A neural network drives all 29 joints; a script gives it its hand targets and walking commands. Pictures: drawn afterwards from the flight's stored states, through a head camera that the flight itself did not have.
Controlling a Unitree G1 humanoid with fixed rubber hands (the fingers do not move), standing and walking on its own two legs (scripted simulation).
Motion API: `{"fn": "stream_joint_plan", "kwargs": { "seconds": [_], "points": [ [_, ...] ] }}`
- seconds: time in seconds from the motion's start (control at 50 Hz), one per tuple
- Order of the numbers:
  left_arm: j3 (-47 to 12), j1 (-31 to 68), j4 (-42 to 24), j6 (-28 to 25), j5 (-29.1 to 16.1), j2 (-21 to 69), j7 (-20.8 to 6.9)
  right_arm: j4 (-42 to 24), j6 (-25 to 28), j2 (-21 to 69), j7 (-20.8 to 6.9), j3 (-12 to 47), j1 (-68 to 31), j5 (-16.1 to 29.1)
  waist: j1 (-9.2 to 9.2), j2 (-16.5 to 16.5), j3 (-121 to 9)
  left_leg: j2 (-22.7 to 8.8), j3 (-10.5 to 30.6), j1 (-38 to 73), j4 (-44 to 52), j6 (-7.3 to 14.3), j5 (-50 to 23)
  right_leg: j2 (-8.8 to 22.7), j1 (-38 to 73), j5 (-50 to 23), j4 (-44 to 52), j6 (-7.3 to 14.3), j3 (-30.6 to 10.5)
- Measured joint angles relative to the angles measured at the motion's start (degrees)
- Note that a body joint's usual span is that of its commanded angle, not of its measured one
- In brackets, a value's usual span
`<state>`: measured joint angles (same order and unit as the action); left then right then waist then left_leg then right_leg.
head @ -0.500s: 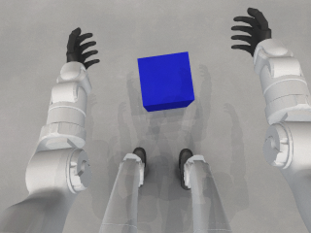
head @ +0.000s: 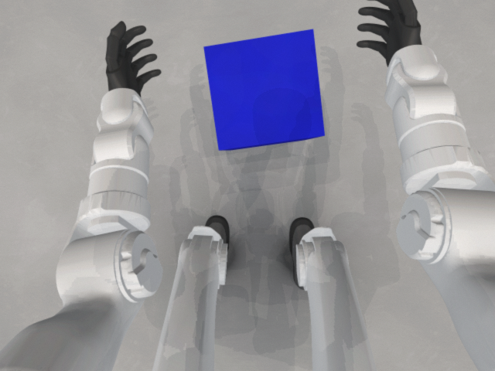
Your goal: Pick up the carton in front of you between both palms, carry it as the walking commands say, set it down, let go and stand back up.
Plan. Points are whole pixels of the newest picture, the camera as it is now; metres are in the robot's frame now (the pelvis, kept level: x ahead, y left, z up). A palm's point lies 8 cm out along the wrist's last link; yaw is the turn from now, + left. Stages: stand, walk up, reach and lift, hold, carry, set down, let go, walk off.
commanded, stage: reach and lift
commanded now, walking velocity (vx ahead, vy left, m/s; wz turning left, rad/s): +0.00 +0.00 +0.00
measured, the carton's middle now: (263, 101) +0.51 -0.01 -0.45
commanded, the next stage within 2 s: none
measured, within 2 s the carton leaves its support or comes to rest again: leaves its support in 1.42 s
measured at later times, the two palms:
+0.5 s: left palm (173, 107) +0.49 +0.18 -0.36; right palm (352, 84) +0.52 -0.19 -0.36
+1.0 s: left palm (183, 108) +0.49 +0.16 -0.38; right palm (343, 86) +0.52 -0.18 -0.38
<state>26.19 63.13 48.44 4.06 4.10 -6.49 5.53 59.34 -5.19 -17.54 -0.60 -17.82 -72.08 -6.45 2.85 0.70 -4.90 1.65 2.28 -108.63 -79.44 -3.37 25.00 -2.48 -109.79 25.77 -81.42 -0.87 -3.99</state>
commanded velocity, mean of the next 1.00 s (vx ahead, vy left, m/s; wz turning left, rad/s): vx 0.00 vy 0.00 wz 0.00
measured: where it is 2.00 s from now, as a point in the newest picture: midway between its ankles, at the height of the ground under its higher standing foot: (258, 264)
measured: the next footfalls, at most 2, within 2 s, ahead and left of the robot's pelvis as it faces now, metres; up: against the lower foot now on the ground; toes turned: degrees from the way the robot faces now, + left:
none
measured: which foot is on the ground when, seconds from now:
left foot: down 0.00-1.00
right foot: down 0.00-1.00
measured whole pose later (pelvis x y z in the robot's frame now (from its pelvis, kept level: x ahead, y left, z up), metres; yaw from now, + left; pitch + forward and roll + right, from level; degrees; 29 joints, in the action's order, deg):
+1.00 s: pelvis -0.05 +0.00 -0.20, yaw +2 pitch +37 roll +3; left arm 10.5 84.9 63.2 3.1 -11.8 -13.6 10.1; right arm 72.6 -3.7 -27.1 2.5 2.6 -92.7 12.2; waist 2.2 -1.7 22.9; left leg 2.9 1.1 -128.8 -123.7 -4.4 31.9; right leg -1.4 -130.0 33.3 -126.5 -0.8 -3.4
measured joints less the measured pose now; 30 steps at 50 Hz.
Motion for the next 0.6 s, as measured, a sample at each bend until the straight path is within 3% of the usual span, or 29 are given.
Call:
{"fn": "stream_joint_plan", "kwargs": {
  "seconds": [0.16,0.26,0.46,0.6],
  "points": [
    [-8.5,4.8,0.2,1.2,-9.3,-4.5,3.1,0.1,-0.3,-6.1,2.4,9.5,-4.6,9.9,0.03,-0.9,7.0,1.1,-0.2,-12.1,-19.0,-0.2,4.4,-0.5,-12.0,4.4,-19.1,-0.8,-0.3],
    [-11.6,9.8,1.8,3.1,-13.3,-6.8,4.3,1.6,-2.0,-9.2,2.9,13.5,-9.6,13.9,0.22,-1.3,12.7,1.4,-0.5,-16.3,-28.2,-0.6,5.1,-0.9,-16.4,5.1,-28.4,-1.2,-0.5],
    [-11.9,20.6,12.4,2.5,-13.0,-8.4,3.5,11.3,-1.6,-10.5,2.4,15.9,-20.0,15.2,0.07,-1.7,22.9,1.8,-0.5,-20.0,-38.2,-1.5,5.2,-0.7,-20.3,5.2,-38.7,-0.9,0.0],
    [-13.8,22.5,14.5,0.0,-14.4,-9.0,3.5,12.1,0.7,-11.1,3.0,17.6,-20.6,17.2,-0.29,-1.9,29.5,1.4,-0.6,-19.1,-43.2,-1.3,7.4,0.4,-19.2,7.8,-43.8,-0.2,0.7]
  ]
}}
